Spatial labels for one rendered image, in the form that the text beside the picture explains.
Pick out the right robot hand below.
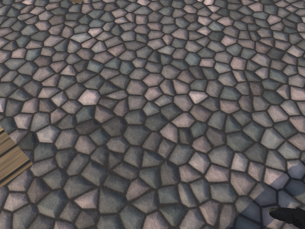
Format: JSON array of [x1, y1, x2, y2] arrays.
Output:
[[269, 207, 305, 229]]

